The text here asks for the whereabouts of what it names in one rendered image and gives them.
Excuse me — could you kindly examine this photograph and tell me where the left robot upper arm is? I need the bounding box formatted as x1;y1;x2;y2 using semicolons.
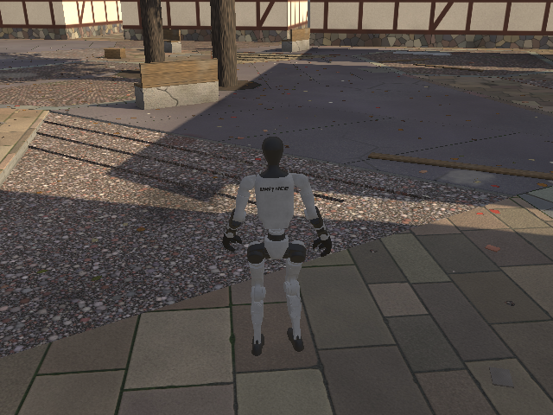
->
232;175;256;222

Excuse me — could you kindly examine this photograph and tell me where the left robot foot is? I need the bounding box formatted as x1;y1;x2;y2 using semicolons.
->
251;334;264;356

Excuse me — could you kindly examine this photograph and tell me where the robot left forearm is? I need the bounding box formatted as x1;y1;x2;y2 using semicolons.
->
225;208;241;238

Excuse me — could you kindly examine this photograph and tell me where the right robot hand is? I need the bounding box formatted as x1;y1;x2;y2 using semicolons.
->
313;236;332;257

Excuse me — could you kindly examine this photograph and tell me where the right robot upper arm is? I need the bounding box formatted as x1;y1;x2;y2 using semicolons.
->
292;173;319;220

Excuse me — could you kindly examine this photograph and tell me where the robot right shin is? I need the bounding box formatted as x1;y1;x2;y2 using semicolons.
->
286;280;302;340

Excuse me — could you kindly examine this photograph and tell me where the robot right forearm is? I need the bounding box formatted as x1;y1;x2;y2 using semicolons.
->
310;206;329;240

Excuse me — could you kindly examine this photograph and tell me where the left robot hand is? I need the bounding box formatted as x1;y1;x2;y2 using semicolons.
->
222;234;242;252

